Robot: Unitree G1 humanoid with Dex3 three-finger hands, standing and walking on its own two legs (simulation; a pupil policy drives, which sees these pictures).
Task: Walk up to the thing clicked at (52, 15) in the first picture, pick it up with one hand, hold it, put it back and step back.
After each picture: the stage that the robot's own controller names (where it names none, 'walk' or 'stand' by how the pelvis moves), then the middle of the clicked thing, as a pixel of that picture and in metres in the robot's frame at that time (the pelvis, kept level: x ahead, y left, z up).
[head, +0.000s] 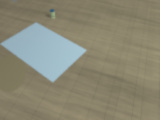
stand; (52, 13) +1.98 +0.38 -0.72
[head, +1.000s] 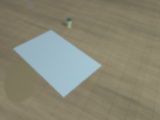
walk; (68, 23) +1.86 +0.13 -0.71
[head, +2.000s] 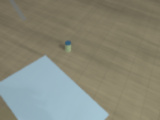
walk; (67, 46) +1.26 +0.09 -0.72
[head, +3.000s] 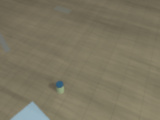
walk; (60, 87) +0.75 +0.17 -0.71
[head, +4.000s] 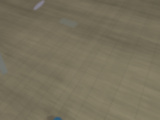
walk; out of the picture +0.44 +0.20 -0.69
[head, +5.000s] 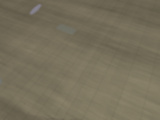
stand; out of the picture +0.32 +0.18 -0.71
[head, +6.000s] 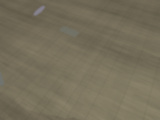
stand; out of the picture +0.30 +0.17 -0.72
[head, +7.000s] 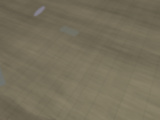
stand; out of the picture +0.32 +0.18 -0.72
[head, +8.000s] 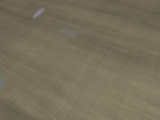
stand; out of the picture +0.31 +0.19 -0.72
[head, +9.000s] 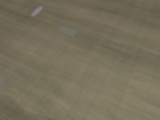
stand; out of the picture +0.30 +0.19 -0.72
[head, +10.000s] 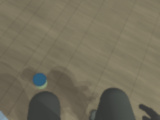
go down; (40, 81) +0.39 +0.16 -0.41
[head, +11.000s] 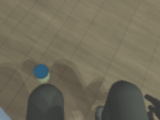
go down; (42, 73) +0.40 +0.16 -0.33
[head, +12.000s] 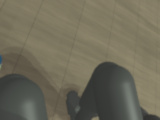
close in; out of the picture +0.40 +0.20 -0.23
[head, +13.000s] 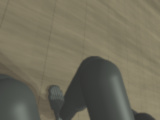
close; out of the picture +0.40 +0.22 -0.23
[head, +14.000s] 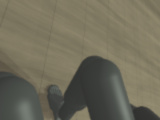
lift; out of the picture +0.39 +0.21 -0.23
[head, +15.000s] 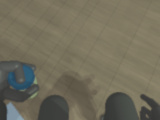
lift; (25, 83) +0.32 +0.19 -0.03
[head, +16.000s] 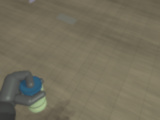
hold; (34, 94) +0.31 +0.17 +0.00
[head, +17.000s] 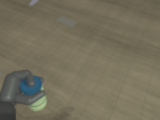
hold; (34, 93) +0.32 +0.17 +0.00
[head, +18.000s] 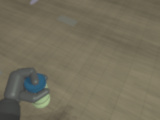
crouch; (38, 91) +0.32 +0.16 +0.00
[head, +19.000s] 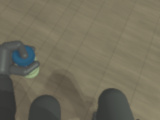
crouch; (27, 63) +0.41 +0.17 -0.09
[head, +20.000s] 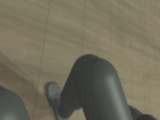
lower; out of the picture +0.45 +0.24 -0.23
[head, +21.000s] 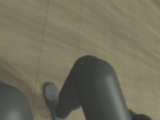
lower; out of the picture +0.44 +0.24 -0.24
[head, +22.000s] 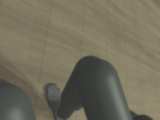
lower; out of the picture +0.44 +0.24 -0.23
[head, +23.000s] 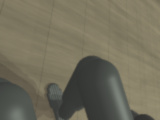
lower; out of the picture +0.43 +0.23 -0.23
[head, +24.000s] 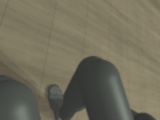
loosen; out of the picture +0.42 +0.22 -0.23
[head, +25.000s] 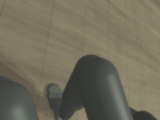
withdraw; out of the picture +0.41 +0.21 -0.23
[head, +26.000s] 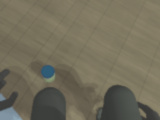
walk; (48, 74) +0.43 +0.15 -0.38
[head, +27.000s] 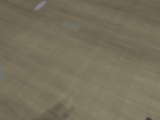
stand; out of the picture +0.34 +0.14 -0.66
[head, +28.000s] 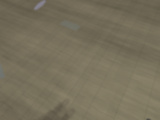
stand; out of the picture +0.35 +0.15 -0.66
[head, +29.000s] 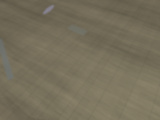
stand; out of the picture +0.36 +0.14 -0.71
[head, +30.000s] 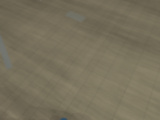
walk; out of the picture +0.38 +0.13 -0.70
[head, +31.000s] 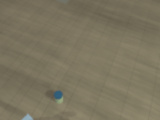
walk; (58, 97) +0.53 +0.14 -0.70
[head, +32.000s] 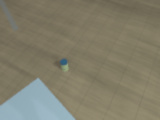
walk; (64, 65) +0.84 +0.19 -0.69
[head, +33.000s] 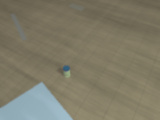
stand; (66, 71) +0.96 +0.15 -0.71
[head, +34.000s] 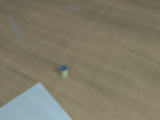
stand; (64, 71) +0.98 +0.17 -0.72
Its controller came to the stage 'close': yes
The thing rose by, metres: 0.72
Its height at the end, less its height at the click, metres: +0.00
